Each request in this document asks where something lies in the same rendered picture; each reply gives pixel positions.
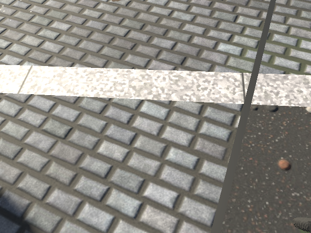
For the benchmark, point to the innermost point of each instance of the right robot hand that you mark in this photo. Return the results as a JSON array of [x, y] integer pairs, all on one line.
[[303, 223]]

